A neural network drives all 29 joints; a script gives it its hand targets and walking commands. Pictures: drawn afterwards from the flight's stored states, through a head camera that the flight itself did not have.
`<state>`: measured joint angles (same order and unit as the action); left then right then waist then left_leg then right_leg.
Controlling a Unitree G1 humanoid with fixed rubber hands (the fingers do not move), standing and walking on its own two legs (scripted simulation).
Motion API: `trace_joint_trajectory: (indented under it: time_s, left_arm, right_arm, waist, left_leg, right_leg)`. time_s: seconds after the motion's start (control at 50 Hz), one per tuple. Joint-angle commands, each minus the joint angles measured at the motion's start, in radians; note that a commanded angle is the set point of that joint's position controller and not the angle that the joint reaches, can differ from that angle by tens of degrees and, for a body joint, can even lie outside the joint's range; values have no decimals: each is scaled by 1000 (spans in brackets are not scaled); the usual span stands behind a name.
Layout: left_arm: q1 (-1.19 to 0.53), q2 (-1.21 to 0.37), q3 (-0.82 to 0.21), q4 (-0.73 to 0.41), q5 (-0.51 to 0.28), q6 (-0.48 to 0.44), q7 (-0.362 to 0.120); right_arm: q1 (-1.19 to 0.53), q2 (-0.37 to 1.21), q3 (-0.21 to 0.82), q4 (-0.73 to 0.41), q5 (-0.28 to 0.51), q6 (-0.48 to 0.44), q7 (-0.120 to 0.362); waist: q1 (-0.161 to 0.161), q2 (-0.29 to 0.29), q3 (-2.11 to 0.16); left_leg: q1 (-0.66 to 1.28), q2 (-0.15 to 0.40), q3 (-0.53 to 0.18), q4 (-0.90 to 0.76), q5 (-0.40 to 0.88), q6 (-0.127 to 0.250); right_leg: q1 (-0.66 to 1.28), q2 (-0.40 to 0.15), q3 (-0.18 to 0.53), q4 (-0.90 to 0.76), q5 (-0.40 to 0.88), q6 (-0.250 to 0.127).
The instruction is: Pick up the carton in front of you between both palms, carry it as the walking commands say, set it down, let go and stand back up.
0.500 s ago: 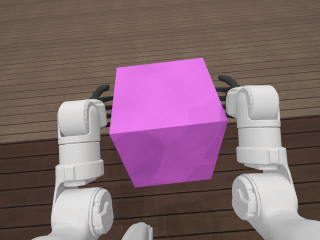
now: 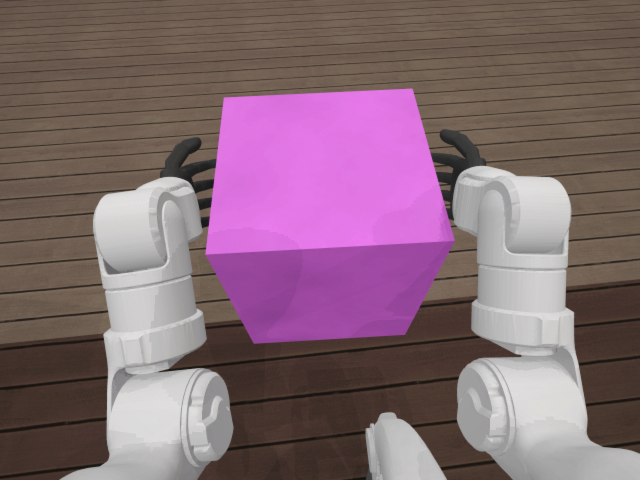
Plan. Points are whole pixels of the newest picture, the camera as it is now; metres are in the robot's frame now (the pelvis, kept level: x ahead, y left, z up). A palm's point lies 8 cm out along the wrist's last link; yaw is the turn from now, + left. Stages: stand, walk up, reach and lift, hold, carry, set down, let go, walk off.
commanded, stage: carry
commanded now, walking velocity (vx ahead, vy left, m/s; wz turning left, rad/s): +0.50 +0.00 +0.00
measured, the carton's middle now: (324, 229) +0.41 -0.03 +0.09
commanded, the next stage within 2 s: none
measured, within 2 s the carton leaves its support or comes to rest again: neither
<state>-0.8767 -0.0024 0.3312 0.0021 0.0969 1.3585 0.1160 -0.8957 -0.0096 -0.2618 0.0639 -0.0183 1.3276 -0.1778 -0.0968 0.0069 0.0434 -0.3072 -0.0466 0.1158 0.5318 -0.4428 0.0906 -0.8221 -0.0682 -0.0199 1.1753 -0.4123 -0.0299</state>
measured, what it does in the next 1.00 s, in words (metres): climbs: right foot 0.04 m higher, then left foot 0.03 m higher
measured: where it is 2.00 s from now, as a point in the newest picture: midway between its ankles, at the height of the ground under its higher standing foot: (288, 194)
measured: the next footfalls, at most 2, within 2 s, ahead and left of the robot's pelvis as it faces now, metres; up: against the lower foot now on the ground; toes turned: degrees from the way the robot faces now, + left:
right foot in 0.14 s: +0.31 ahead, -0.13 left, +0.04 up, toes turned -5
left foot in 0.56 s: +0.53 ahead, +0.10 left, +0.07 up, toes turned +8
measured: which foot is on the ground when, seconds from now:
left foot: down 0.00-0.16, up 0.18-0.54, down 0.56-0.96, up 0.98-1.00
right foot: up 0.00-0.12, down 0.14-0.58, up 0.60-0.92, down 0.94-1.00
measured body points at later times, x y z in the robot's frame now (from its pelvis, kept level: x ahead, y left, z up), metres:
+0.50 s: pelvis +0.31 -0.03 +0.05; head +0.32 -0.03 +0.50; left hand +0.68 +0.15 +0.22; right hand +0.71 -0.15 +0.22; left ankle +0.44 +0.10 -0.63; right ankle +0.26 -0.12 -0.69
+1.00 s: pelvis +0.61 -0.03 +0.07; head +0.62 -0.03 +0.52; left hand +1.00 +0.13 +0.24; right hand +1.01 -0.17 +0.24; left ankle +0.50 +0.08 -0.61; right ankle +0.71 -0.11 -0.63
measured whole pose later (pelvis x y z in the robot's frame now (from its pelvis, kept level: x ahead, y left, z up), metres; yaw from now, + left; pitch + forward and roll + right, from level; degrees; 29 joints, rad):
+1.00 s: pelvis +0.61 -0.03 +0.07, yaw +1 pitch +4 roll -1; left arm -0.91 0.00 0.27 0.25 0.11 1.33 0.13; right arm -0.88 -0.05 -0.28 0.21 -0.05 1.34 -0.13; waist 0.01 0.03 -0.07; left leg -0.33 0.06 0.04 0.95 -0.52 0.00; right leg -0.55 0.00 -0.16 0.70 -0.18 -0.09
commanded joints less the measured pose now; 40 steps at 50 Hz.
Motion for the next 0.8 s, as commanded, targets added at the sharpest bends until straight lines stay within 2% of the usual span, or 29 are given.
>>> trace_joint_trajectory:
  time_s: [0.0,0.04,0.06,0.08,0.1,0.12,0.14,0.16,0.18,0.2,0.22,0.26,0.32,0.36,0.4,0.48,0.5,0.52,0.54,0.56,0.58,0.6,0.62,0.64,0.66,0.68,0.7,0.74,0.78]
  left_arm:
    - [-682,-924,-606,58,-345,-12,-169]
    - [-677,-951,-605,123,-358,-10,-182]
    - [-672,-970,-601,160,-367,-10,-190]
    - [-673,-989,-596,191,-378,-13,-197]
    - [-682,-1014,-590,218,-389,-19,-203]
    - [-670,-1023,-575,234,-399,-29,-209]
    - [-677,-1015,-564,235,-405,-38,-212]
    - [-700,-1036,-566,220,-430,-48,-214]
    - [-753,-1056,-581,167,-459,-49,-217]
    - [-800,-1101,-610,112,-502,-54,-221]
    - [-858,-1125,-635,50,-540,-58,-224]
    - [-939,-1153,-661,-26,-590,-58,-226]
    - [-950,-1136,-663,-79,-615,-46,-224]
    - [-907,-1110,-648,-54,-597,-31,-220]
    - [-847,-1085,-634,-1,-566,-21,-220]
    - [-782,-1063,-604,116,-506,-19,-225]
    - [-779,-1062,-597,129,-498,-22,-226]
    - [-782,-1064,-589,138,-497,-25,-227]
    - [-776,-1070,-582,152,-492,-26,-227]
    - [-774,-1063,-569,162,-478,-26,-228]
    - [-793,-1072,-563,166,-473,-26,-230]
    - [-824,-1077,-567,151,-465,-32,-224]
    - [-828,-1074,-558,138,-458,-36,-215]
    - [-819,-1062,-547,116,-451,-40,-205]
    - [-790,-1061,-541,116,-441,-39,-194]
    - [-783,-1050,-538,93,-434,-39,-182]
    - [-781,-1037,-540,72,-427,-37,-171]
    - [-783,-1013,-546,37,-415,-31,-153]
    - [-763,-988,-549,35,-399,-20,-141]
  right_arm:
    - [-766,1078,607,-35,460,15,291]
    - [-742,1080,581,38,437,16,301]
    - [-733,1083,565,74,425,15,305]
    - [-722,1085,547,106,414,12,308]
    - [-717,1088,532,129,409,8,311]
    - [-719,1079,524,127,389,2,308]
    - [-726,1098,512,135,383,4,309]
    - [-740,1085,501,124,373,1,306]
    - [-753,1097,493,128,363,-4,297]
    - [-749,1078,475,107,352,-9,285]
    - [-744,1072,469,92,345,-11,272]
    - [-741,1047,461,45,327,-11,243]
    - [-737,1004,466,-11,307,-5,211]
    - [-711,978,470,-2,291,8,201]
    - [-678,966,476,34,280,19,203]
    - [-649,1000,487,140,288,25,234]
    - [-660,1015,490,155,298,22,243]
    - [-666,1034,490,174,311,17,251]
    - [-650,1043,483,203,322,10,256]
    - [-623,1042,469,214,324,1,259]
    - [-650,1037,464,206,331,-13,259]
    - [-687,1063,475,157,353,-15,261]
    - [-745,1093,502,96,389,-17,265]
    - [-801,1108,523,33,429,-22,270]
    - [-854,1144,554,-17,467,-22,272]
    - [-895,1155,569,-62,492,-23,273]
    - [-914,1159,578,-92,508,-22,273]
    - [-912,1141,578,-125,518,-12,271]
    - [-873,1113,572,-114,508,2,268]
  waist:
    - [32,90,-527]
    - [32,114,-489]
    - [43,131,-477]
    - [73,150,-490]
    - [127,134,-540]
    - [193,98,-642]
    - [205,-137,-740]
    - [226,-300,-675]
    - [194,-187,-621]
    - [200,-71,-599]
    - [183,-24,-578]
    - [155,-48,-584]
    - [153,-88,-569]
    - [159,-93,-552]
    - [165,-109,-533]
    - [166,-148,-469]
    - [147,-167,-468]
    - [100,-158,-502]
    - [46,-106,-586]
    - [1,42,-684]
    - [-8,318,-677]
    - [0,261,-615]
    - [2,137,-583]
    - [0,37,-571]
    - [19,16,-564]
    - [37,39,-578]
    - [43,69,-585]
    - [38,104,-580]
    - [29,110,-563]
  left_leg:
    - [363,242,-234,-148,475,148]
    - [344,231,-171,-147,580,120]
    - [330,225,-134,-123,666,98]
    - [310,223,-99,-49,839,74]
    - [251,208,-33,106,976,29]
    - [112,186,-2,289,871,-18]
    - [-172,90,-5,580,476,-75]
    - [-437,-65,-78,802,-73,-83]
    - [-525,3,-170,941,-66,-50]
    - [-541,34,-175,984,-26,-39]
    - [-545,61,-173,950,0,-30]
    - [-505,88,-162,858,36,-24]
    - [-531,103,-114,777,52,-35]
    - [-547,126,-101,656,77,-52]
    - [-489,133,-80,486,116,-60]
    - [-319,57,52,205,113,-49]
    - [-240,22,93,150,103,-38]
    - [-69,-25,142,58,133,-26]
    - [200,-19,111,34,145,-2]
    - [465,190,-258,-38,-78,76]
    - [613,380,-744,-171,-67,210]
    - [608,410,-819,-198,71,239]
    - [567,394,-712,-130,236,232]
    - [518,371,-611,-82,328,204]
    - [467,346,-532,-83,333,167]
    - [444,328,-473,-99,269,140]
    - [431,324,-444,-113,231,130]
    - [424,320,-394,-132,204,144]
    - [393,317,-326,-150,226,146]
  right_leg:
    - [56,6,-53,-227,125,5]
    - [140,53,-130,-364,140,-10]
    - [207,84,-170,-429,130,-23]
    - [320,130,-219,-478,121,-38]
    - [534,163,-250,-568,171,-59]
    - [830,124,-171,-585,152,-84]
    - [1077,-171,368,-678,-18,-204]
    - [1129,-271,738,-843,125,-319]
    - [1115,-274,661,-788,226,-323]
    - [1041,-254,562,-738,329,-306]
    - [977,-231,472,-732,331,-262]
    - [905,-195,371,-768,160,-199]
    - [881,-189,311,-811,109,-213]
    - [886,-188,262,-829,140,-220]
    - [863,-173,184,-835,199,-204]
    - [826,-154,77,-824,328,-169]
    - [813,-148,47,-782,413,-150]
    - [768,-125,-22,-660,535,-115]
    - [667,-87,-89,-491,629,-64]
    - [445,-44,-111,-234,389,2]
    - [136,107,-73,-20,-27,33]
    - [-9,110,26,156,-144,12]
    - [-44,81,52,236,-122,-3]
    - [-58,51,55,247,-90,-9]
    - [-41,33,65,200,-53,-17]
    - [-14,23,62,150,-39,-21]
    - [0,25,44,115,-42,-23]
    - [-15,23,11,26,-51,-18]
    - [20,8,-6,-138,-26,-10]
